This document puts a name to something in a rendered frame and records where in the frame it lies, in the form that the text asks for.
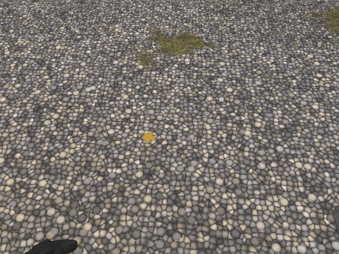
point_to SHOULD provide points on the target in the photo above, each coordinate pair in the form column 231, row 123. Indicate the robot left hand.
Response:
column 54, row 247

